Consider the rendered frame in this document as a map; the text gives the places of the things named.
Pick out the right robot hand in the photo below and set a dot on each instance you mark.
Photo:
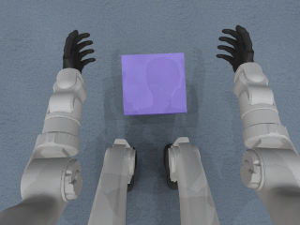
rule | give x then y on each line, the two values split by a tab
241	51

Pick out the robot right upper arm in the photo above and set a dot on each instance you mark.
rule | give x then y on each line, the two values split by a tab
274	174

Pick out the robot right thigh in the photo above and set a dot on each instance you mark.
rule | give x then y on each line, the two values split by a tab
196	202

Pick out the left robot hand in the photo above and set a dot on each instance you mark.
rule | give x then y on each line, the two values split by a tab
72	57

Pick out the right robot forearm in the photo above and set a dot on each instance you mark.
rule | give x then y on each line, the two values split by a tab
258	110

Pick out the left robot forearm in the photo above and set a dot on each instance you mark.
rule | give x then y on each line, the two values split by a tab
60	133

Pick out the carton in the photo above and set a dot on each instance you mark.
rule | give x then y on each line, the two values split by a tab
154	84

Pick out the robot left upper arm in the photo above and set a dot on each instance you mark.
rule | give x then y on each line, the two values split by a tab
48	185

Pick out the robot right foot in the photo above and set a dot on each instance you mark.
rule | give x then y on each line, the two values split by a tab
171	184

